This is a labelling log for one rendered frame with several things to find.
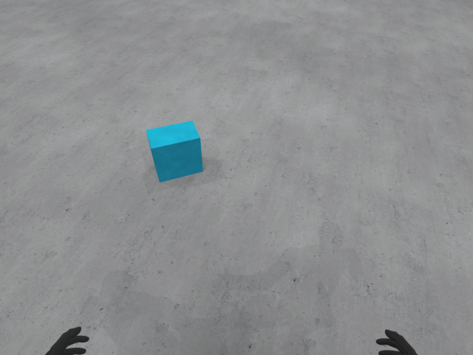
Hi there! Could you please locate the carton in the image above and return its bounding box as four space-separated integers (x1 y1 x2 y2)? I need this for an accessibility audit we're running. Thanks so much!
146 121 203 182

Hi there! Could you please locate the right robot hand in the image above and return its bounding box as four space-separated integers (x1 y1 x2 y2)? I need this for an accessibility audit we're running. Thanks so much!
376 330 417 355

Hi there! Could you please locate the left robot hand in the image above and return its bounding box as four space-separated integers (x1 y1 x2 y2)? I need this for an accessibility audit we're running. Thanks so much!
45 327 89 355

